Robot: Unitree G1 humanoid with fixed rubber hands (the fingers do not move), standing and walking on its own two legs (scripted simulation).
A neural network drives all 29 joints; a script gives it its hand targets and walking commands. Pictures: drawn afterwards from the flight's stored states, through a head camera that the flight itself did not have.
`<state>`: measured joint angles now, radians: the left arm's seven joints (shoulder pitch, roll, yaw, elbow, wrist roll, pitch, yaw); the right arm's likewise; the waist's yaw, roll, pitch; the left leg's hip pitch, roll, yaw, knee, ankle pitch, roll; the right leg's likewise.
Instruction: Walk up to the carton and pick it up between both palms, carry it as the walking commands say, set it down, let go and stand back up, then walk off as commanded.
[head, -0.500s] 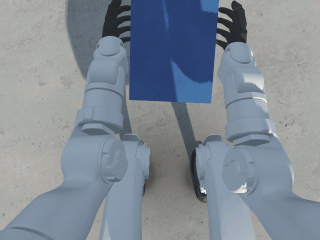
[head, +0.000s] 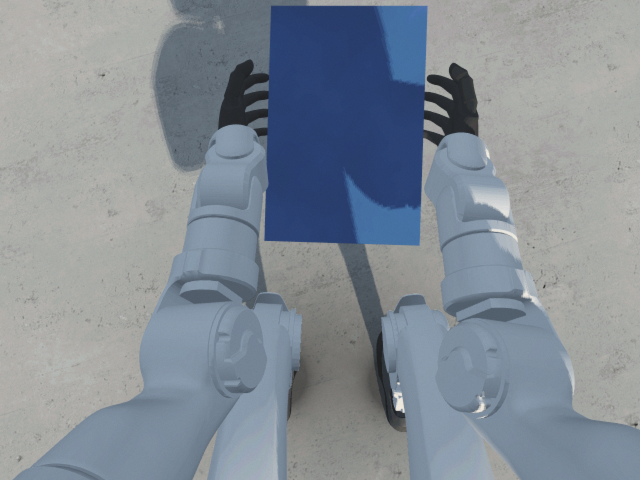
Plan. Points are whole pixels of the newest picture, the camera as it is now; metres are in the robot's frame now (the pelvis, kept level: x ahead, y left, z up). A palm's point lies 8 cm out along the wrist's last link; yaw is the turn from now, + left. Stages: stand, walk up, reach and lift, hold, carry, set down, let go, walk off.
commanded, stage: reach and lift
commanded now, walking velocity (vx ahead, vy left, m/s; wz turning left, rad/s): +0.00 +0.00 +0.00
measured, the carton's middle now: (343, 146) +0.51 +0.00 -0.14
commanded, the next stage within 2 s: none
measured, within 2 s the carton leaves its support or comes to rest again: neither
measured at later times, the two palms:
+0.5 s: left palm (221, 120) +0.48 +0.13 +0.01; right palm (485, 129) +0.47 -0.12 +0.02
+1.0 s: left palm (196, 100) +0.46 +0.13 +0.08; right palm (531, 112) +0.45 -0.12 +0.09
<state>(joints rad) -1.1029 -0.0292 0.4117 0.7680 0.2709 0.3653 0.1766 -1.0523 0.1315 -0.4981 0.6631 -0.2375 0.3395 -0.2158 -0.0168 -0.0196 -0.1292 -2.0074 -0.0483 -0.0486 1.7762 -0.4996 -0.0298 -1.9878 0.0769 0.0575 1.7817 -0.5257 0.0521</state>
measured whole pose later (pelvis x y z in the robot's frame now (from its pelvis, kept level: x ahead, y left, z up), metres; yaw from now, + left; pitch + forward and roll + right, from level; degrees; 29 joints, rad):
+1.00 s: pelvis +0.03 +0.00 +0.12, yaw +1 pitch +32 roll -1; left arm -0.82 -0.14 0.41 0.72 0.31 0.33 0.18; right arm -0.77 0.21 -0.49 0.63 -0.28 0.31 -0.18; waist -0.03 -0.01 -0.19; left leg -1.48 -0.05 -0.06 1.38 -0.46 -0.02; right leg -1.46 0.06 0.07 1.38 -0.48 0.04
